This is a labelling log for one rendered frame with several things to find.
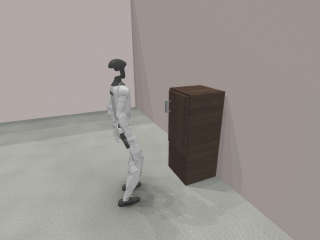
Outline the right robot shin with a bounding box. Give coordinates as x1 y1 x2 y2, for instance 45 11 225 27
123 168 143 201

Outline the robot right upper arm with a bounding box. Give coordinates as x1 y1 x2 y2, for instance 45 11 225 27
116 86 129 120

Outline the robot left forearm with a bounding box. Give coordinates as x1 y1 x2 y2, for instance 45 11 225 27
107 109 118 129

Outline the robot left hand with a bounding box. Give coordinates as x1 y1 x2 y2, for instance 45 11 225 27
113 129 123 144

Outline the handle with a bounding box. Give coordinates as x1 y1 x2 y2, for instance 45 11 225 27
165 100 171 113

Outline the robot right forearm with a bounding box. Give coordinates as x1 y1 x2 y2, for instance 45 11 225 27
119 113 136 145

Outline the robot right thigh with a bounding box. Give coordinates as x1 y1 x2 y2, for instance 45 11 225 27
123 135 144 175

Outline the robot left upper arm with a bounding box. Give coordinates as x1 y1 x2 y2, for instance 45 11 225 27
107 93 113 112

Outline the robot right hand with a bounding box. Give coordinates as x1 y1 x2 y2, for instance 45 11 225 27
129 142 144 163

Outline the cupboard door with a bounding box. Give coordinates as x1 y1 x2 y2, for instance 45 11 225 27
168 90 189 155

